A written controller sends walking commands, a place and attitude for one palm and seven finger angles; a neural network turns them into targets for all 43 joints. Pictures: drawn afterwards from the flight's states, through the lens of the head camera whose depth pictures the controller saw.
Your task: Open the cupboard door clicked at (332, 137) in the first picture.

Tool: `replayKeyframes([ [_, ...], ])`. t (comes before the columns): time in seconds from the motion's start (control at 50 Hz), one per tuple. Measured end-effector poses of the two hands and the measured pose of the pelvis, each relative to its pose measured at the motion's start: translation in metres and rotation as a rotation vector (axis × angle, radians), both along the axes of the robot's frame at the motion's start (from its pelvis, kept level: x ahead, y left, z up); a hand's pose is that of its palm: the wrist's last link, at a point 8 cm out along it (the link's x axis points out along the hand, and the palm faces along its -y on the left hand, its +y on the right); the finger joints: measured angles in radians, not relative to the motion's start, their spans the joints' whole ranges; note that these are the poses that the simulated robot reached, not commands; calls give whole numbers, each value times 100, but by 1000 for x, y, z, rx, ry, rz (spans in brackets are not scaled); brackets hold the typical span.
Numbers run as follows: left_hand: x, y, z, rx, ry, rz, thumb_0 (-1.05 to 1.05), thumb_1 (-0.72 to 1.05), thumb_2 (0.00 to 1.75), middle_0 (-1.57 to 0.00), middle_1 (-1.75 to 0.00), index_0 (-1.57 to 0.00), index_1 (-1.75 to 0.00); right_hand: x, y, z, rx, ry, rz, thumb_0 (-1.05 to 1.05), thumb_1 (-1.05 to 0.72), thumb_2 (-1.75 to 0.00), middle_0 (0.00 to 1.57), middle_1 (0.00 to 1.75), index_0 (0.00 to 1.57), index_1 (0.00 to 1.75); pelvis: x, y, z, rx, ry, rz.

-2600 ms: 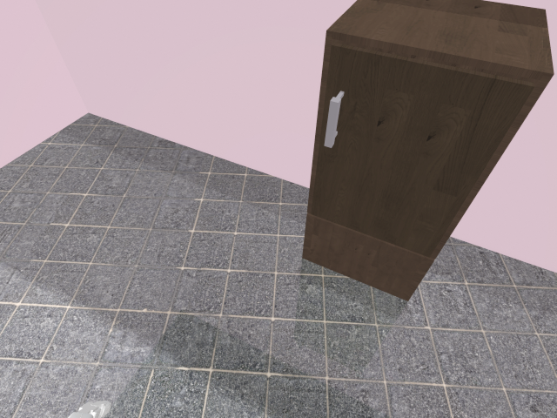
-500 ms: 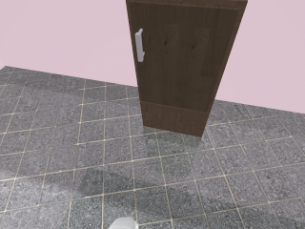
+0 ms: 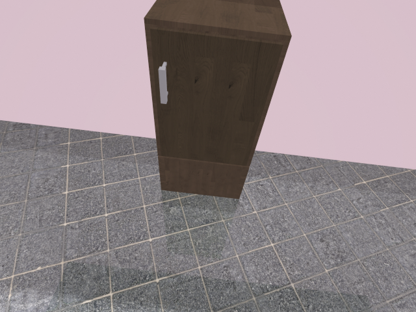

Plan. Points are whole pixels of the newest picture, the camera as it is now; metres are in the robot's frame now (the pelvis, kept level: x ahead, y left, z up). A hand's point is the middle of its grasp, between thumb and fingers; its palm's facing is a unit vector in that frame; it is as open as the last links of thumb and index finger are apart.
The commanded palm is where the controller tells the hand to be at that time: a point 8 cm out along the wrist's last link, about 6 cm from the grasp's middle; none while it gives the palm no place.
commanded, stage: take the last steps up to it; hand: left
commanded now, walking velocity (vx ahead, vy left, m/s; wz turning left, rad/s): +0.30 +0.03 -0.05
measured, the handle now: (164, 83) +0.83 +0.21 -0.02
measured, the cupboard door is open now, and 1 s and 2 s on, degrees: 0 0 0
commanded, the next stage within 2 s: come to a stop and stand still in 0.70 s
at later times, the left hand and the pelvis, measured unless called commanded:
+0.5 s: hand out of the picture +0.07 +0.17 -0.18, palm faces +0.06 -0.98 -0.18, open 7.3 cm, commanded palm none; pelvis +0.11 -0.01 +0.00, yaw +0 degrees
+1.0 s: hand (126, 240) +0.32 +0.22 -0.18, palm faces +0.02 -0.97 -0.24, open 7.3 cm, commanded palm none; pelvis +0.26 +0.04 -0.01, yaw -1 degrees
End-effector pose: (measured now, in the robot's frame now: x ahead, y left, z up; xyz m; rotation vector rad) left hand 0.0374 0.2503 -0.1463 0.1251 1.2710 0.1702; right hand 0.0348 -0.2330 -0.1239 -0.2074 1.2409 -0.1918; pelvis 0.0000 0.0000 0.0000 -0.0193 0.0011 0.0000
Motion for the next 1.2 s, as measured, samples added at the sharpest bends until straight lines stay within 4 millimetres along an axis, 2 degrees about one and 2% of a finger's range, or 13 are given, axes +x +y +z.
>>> replayKeyframes([
  [0.1, 21, -11, 6, -7, 3, -64, 1, 91, 90, -20, -30, -20, -29, -43, 4, -8, 38, 90, -84, 0, -91, -90, 20, 30, 20, 30, 10, -1, 2, 3, -2, -26],
  [0.2, 57, -35, 7, -4, -32, -111, 1, 91, 90, -20, -30, -20, -29, -88, 3, -22, 86, 237, -158, 0, -91, -90, 20, 30, 20, 30, 24, -13, -5, 19, -4, -39],
  [0.28, 69, -49, 5, 1, -86, -72, 1, 91, 90, -20, -30, -20, -30, -99, -3, -30, 116, 345, -156, 1, -91, -90, 20, 30, 20, 30, 40, -22, -11, 10, -15, -18],
  [0.32, 65, -46, 8, 20, -79, -34, 0, 93, 90, -20, -30, -20, -30, -83, -7, -27, 117, 347, -147, 1, -91, -90, 20, 30, 20, 30, 50, -23, -7, 11, -14, -17],
  [0.38, 52, -41, 8, 27, -5, -17, 0, 94, 90, -20, -30, -20, -30, -43, -12, -23, 106, 281, -135, 1, -91, -90, 20, 30, 20, 30, 66, -22, -2, 13, -11, -13],
  [0.52, 26, -30, -5, -24, 184, 38, 0, 92, 90, -20, -30, -20, -30, 86, -3, -18, 74, 87, -51, 1, -91, -90, 20, 30, 20, 30, 114, -1, -6, -3, -8, 5],
  [0.6, 30, -14, -24, -62, 267, 77, 1, 91, 90, -20, -30, -20, -30, 164, 15, -21, 35, -22, 16, 0, -91, -90, 20, 30, 20, 30, 151, 23, -21, -15, -13, 9],
  [0.66, 51, 1, -33, -68, 298, 76, 1, 91, 90, -20, -30, -20, -30, 201, 31, -24, 12, -76, 32, 0, -91, -90, 20, 30, 20, 30, 169, 37, -28, -1, -20, -3],
  [0.74, 110, 17, -24, -50, 219, 44, 1, 91, 90, -20, -30, -20, -29, 219, 49, -18, 28, -72, 5, 0, -92, -90, 20, 30, 20, 30, 191, 45, -17, 18, -15, -14],
  [0.84, 191, 23, -6, -26, 78, 8, 1, 91, 90, -20, -30, -20, -29, 228, 53, -15, 41, -25, -26, -1, -95, -90, 20, 30, 20, 30, 221, 50, -5, 31, -6, -21],
  [0.94, 249, 26, 0, 31, 12, -20, 2, 94, 90, -20, -30, -20, -29, 229, 57, -28, 80, 58, -53, 0, -94, -90, 20, 30, 20, 30, 249, 44, -7, 48, -19, -17],
  [1.06, 285, 15, -1, 49, 2, -53, 1, 93, 90, -20, -30, -20, -29, 234, 56, -43, 122, 141, -101, 1, -93, -90, 20, 30, 20, 30, 270, 35, -14, 37, -10, -9],
  [1.2, 297, 23, -2, 34, -25, -21, 1, 92, 90, -20, -30, -20, -30, 248, 56, -35, 74, 163, -67, 1, -92, -90, 20, 30, 20, 30, 263, 48, -11, 23, 6, 12],
])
